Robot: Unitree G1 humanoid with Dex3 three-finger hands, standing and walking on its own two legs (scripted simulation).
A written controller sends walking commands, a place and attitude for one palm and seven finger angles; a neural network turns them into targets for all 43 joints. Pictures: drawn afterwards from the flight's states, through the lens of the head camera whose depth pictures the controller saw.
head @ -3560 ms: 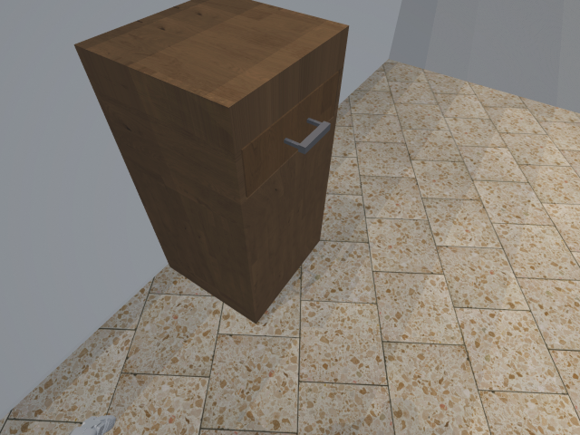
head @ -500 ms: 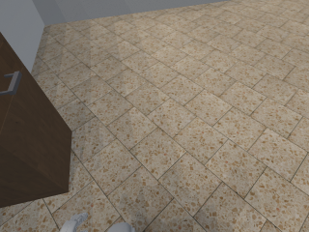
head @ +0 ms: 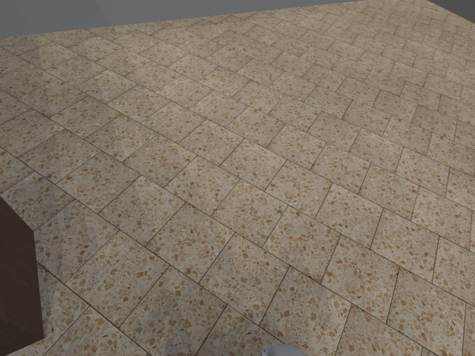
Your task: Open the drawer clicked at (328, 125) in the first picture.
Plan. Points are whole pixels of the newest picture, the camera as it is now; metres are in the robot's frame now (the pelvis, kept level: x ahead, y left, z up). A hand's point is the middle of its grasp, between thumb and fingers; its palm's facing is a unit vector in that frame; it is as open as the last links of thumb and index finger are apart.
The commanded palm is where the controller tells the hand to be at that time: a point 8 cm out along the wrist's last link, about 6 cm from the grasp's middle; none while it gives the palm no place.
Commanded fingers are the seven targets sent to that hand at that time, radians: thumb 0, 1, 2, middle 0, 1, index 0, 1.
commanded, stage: walk around to get in front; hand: left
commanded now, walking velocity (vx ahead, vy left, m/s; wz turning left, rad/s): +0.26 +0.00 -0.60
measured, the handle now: out of the picture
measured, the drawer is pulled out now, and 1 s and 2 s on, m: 0.00 0.00 0.00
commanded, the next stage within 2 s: none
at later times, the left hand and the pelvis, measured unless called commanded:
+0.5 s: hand (184, 343) +0.17 +0.10 -0.16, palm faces -0.27 -0.94 -0.22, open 7.4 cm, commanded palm none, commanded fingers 0.00 0.90 0.90 -0.20 -0.30 -0.20 -0.30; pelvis +0.07 -0.07 +0.00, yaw -17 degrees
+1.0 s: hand (214, 229) +0.42 +0.07 -0.17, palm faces -0.43 -0.88 -0.18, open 7.4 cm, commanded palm none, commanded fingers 0.00 0.90 0.90 -0.20 -0.30 -0.20 -0.30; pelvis +0.28 -0.07 +0.00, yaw -30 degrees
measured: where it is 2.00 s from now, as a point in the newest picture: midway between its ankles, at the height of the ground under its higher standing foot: (298, 268)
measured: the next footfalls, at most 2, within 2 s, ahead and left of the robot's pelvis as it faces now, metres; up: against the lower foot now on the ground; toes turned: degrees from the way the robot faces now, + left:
right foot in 0.30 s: +0.02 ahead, -0.16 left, +0.00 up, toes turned -19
left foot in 0.74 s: +0.38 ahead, -0.02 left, +0.00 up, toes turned -15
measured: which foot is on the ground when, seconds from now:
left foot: down 0.00-0.30, up 0.32-0.72, down 0.74-1.00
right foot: up 0.00-0.28, down 0.30-0.74, up 0.76-1.00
